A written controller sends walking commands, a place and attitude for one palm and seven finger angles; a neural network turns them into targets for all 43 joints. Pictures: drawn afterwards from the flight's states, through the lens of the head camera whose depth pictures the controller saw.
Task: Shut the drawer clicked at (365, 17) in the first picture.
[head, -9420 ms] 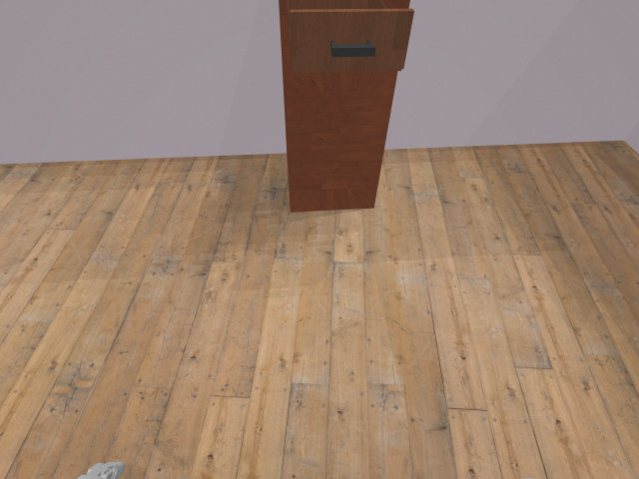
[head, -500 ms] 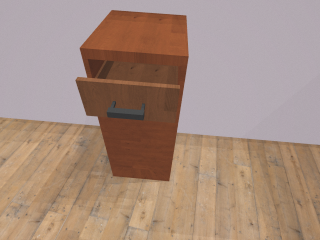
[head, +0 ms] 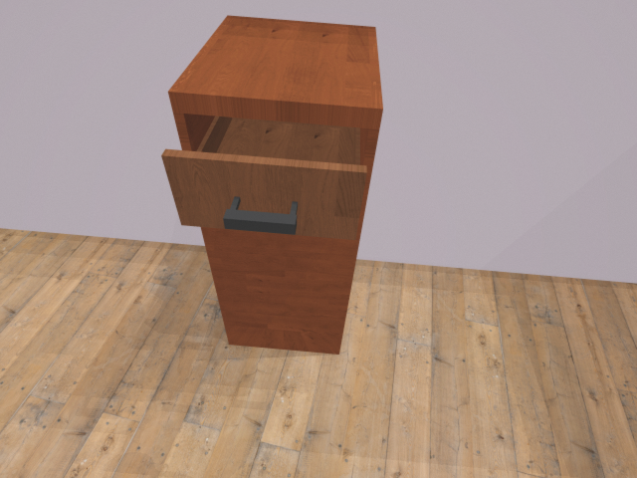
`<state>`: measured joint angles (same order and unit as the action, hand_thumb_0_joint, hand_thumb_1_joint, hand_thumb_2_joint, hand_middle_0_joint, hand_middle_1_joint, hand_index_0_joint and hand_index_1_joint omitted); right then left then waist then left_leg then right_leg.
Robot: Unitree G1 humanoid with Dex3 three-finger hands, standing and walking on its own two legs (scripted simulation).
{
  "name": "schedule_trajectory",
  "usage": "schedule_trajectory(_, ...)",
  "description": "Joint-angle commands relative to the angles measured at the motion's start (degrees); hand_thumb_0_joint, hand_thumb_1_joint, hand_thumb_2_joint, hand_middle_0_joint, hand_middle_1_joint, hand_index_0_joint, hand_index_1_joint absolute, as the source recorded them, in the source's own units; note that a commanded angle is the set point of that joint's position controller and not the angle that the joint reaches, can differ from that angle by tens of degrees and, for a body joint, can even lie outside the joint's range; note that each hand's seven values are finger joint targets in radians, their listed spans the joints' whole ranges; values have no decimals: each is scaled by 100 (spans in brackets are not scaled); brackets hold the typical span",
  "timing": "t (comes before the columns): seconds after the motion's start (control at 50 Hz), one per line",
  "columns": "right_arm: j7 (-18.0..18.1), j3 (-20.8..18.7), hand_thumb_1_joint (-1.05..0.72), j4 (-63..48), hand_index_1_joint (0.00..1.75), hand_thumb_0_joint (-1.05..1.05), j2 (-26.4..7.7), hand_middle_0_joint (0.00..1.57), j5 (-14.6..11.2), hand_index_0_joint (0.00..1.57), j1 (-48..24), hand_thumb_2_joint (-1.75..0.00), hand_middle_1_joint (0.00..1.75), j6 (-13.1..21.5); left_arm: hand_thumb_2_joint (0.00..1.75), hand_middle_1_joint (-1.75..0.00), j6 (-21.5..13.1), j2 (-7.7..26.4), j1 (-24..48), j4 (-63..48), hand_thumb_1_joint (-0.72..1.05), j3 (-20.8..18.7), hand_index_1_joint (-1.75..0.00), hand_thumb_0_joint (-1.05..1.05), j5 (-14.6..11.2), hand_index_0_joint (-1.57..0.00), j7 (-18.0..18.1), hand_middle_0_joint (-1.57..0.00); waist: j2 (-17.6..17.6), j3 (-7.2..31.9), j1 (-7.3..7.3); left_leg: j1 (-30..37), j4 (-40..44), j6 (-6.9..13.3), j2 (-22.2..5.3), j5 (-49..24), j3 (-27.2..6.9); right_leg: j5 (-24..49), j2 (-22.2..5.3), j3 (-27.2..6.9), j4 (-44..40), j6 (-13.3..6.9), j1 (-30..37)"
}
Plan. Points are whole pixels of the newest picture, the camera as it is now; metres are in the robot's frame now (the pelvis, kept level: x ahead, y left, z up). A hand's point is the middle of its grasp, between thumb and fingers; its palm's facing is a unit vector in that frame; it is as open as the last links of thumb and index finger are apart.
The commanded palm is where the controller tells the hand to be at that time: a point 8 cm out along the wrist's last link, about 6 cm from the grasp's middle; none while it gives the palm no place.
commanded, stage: shuffle to correct the standing spot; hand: left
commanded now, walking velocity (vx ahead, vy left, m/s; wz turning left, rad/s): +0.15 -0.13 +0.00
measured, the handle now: (263, 213) +0.52 +0.14 +0.02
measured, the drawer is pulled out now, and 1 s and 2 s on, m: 0.13 0.13 0.13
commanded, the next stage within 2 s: come to a stop and stand still in 0.32 s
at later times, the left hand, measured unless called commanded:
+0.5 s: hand out of the picture +0.01 +0.11 -0.19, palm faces +0.06 -0.99 -0.13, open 7.4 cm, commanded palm none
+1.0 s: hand out of the picture +0.07 +0.14 -0.18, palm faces +0.02 -0.98 -0.22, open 7.3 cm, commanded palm none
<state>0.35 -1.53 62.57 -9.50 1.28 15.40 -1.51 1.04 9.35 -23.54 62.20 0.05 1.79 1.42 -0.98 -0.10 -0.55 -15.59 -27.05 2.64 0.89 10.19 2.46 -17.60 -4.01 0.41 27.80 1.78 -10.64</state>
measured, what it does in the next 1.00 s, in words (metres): shifts its weight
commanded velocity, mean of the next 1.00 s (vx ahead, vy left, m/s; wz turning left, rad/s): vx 0.03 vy -0.03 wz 0.00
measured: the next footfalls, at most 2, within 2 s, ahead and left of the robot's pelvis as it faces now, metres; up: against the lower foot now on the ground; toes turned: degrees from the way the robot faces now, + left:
none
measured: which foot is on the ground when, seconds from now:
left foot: down 0.00-1.00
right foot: down 0.00-1.00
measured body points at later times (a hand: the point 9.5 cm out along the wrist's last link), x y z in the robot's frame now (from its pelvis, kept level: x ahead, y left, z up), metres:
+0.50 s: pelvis +0.05 -0.05 -0.01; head +0.05 -0.04 +0.44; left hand +0.01 +0.16 -0.17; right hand +0.02 -0.26 -0.17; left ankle +0.06 +0.09 -0.74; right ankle +0.00 -0.16 -0.74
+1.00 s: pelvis +0.06 -0.04 -0.01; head +0.08 -0.03 +0.44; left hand +0.07 +0.19 -0.16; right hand +0.11 -0.27 -0.16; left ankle +0.07 +0.07 -0.74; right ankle +0.00 -0.16 -0.74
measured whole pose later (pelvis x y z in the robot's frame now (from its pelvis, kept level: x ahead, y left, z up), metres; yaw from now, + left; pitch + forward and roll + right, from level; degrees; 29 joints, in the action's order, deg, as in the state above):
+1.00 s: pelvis +0.06 -0.04 -0.01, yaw +0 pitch +0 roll -1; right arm 0.9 -1.5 58.4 -9.8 0.8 10.9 -0.4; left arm -0.3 8.8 -16.9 58.1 0.0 1.1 3.4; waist 0.8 -2.5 0.2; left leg -16.6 -33.1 1.0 -3.0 16.6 5.9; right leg -20.1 -1.1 3.7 29.1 0.7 -8.7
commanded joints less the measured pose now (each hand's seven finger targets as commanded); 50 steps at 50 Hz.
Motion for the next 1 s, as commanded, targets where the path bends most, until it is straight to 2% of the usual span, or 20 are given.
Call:
schedule_trajectory(0.0,129,-266,-90,-275,30,0,-971,20,6,20,71,-90,30,79,90,-30,-23,229,-724,-105,90,-143,-30,0,33,-20,-52,-20,592,-692,-38,-674,1499,169,-1058,2962,-1267,-510,275,306,-90,-218,-325)
schedule_trajectory(0.16,136,-135,-90,-222,30,0,-295,20,0,20,306,-90,30,175,90,-30,-107,460,-749,-68,90,-267,-30,0,-56,-20,-27,-20,-690,-679,44,-671,-524,-42,-273,1488,-53,-1638,-414,-976,-1245,-688,-598)
schedule_trajectory(0.22,139,-103,-90,-169,30,0,-164,20,3,20,476,-90,30,222,90,-30,-120,428,-573,-98,90,-287,-30,0,-59,-20,-19,-20,-638,-729,177,-417,-876,-47,-288,1126,164,-1605,-558,-1028,-1247,-818,-940)
schedule_trajectory(0.26,140,-103,-90,-74,30,0,-201,20,-3,20,682,-90,30,261,90,-30,-125,345,-479,-105,90,-268,-30,0,-59,-20,-38,-20,-134,-835,258,-68,-395,-28,-411,1247,-7,-1341,-281,-667,-830,-752,-1199)
schedule_trajectory(0.34,175,-242,-90,-19,30,0,-629,20,36,20,877,-90,30,270,90,-30,-130,106,-512,-151,90,-273,-30,0,-11,-20,-100,-20,932,-1202,177,-486,932,270,-1181,2774,-1291,-1121,310,93,256,-473,-1318)
schedule_trajectory(0.38,201,-310,-90,-28,30,0,-801,20,34,20,935,-90,30,313,90,-30,-143,-27,-482,-204,90,-254,-30,0,-3,-20,-126,-20,1022,-1052,137,-405,1305,564,-1624,2777,-1933,-621,407,398,877,-391,-1313)
schedule_trajectory(0.42,212,-290,-90,-95,30,0,-750,20,29,20,699,-90,30,339,90,-30,-173,-132,-560,-200,90,-260,-30,0,-9,-20,-145,-20,927,-749,-33,-514,1041,502,-1536,1990,-1561,-308,314,429,394,-381,-708)
schedule_trajectory(0.46,220,-172,-90,-164,30,0,-364,20,-14,20,420,-90,30,350,90,-30,-225,36,-884,-53,90,-287,-30,0,-46,-20,-65,-20,-50,-522,-214,-918,-166,88,-801,191,-477,924,-75,-195,-399,-470,339)
schedule_trajectory(0.48,226,-99,-90,-231,30,0,-162,20,-23,20,279,-90,30,382,90,-30,-257,238,-1076,64,90,-333,-30,0,-57,-20,5,-20,-934,-390,-238,-1109,-942,-132,-395,-73,228,2816,-544,-622,-550,-573,792)
schedule_trajectory(0.5,230,-51,-90,-269,30,0,-42,20,-34,20,156,-90,30,346,90,-30,-286,355,-1054,78,90,-319,-30,0,-76,-20,64,-20,-1225,-322,-188,-1145,-1130,-238,-353,968,329,4701,-944,-770,-510,-677,931)
schedule_trajectory(0.52,238,-41,-90,-243,30,0,-14,20,-52,20,138,-90,30,310,90,-30,-303,273,-879,42,90,-267,-30,0,-74,-20,99,-20,-1019,-265,-120,-1034,-1213,-264,-426,1333,218,6079,-1009,-622,-306,-715,1022)
schedule_trajectory(0.56,231,-34,-90,-114,30,0,31,20,-113,20,338,-90,30,267,90,-30,-292,308,-584,-28,90,-217,-30,0,-83,-20,160,-20,-718,-79,37,-614,-718,-287,-421,816,274,6794,-908,-309,3,-636,1167)
schedule_trajectory(0.62,259,-105,-90,62,30,0,-230,20,-82,20,651,-90,30,250,90,-30,-231,304,-294,-250,90,-239,-30,0,-120,-20,214,-20,-230,170,151,858,-305,-138,-664,-2745,259,5317,-329,89,402,-237,320)
schedule_trajectory(0.66,266,-135,-90,101,30,0,-348,20,-99,20,675,-90,30,221,90,-30,-189,294,-164,-320,90,-243,-30,0,-110,-20,242,-20,372,72,171,1135,-405,-27,-888,-3995,109,3880,-189,186,299,-140,44)
schedule_trajectory(0.82,209,-127,-90,-213,30,0,-389,20,-84,20,102,-90,30,152,90,-30,-131,365,-55,-405,90,-245,-30,0,-75,-20,189,-20,70,175,57,837,-41,-125,-804,-2069,-36,2954,-322,-75,-303,-260,315)
schedule_trajectory(0.88,180,-92,-90,-180,30,0,-441,20,-78,20,-33,-90,30,161,90,-30,-150,458,-2,-350,90,-220,-30,0,-68,-20,185,-20,-2,393,39,915,-72,-142,-792,-2191,-48,3181,-355,-64,-271,-258,487)
schedule_trajectory(0.9,138,-145,-90,-678,30,0,-770,20,-128,20,-310,-90,30,251,90,-30,-245,649,-50,-368,90,-200,-30,0,-11,-20,361,-20,-29,-129,50,641,-1052,-200,-884,-2363,29,4035,-445,-410,-397,-171,-256)
schedule_trajectory(0.92,62,-92,-90,-742,30,0,-512,20,-79,20,-31,-90,30,212,90,-30,-280,780,317,-689,90,-189,-30,0,-44,-20,294,-20,-78,-31,231,141,-718,-156,-693,-104,-72,2443,-600,-351,-422,-423,-70)
schedule_trajectory(0.94,41,-79,-90,-783,30,0,-476,20,-63,20,0,-90,30,189,90,-30,-272,711,549,-785,90,-135,-30,0,-46,-20,241,-20,85,-77,281,156,-426,-169,-637,278,-67,1183,-459,-323,-370,-532,-360)
schedule_trajectory(0.98,28,-41,-90,-831,30,0,-626,20,-11,20,101,-90,30,231,90,-30,-253,670,492,-856,90,-141,-30,0,-74,-20,199,-20,683,73,187,262,-214,15,-791,-685,-331,742,-81,-9,50,-483,-257)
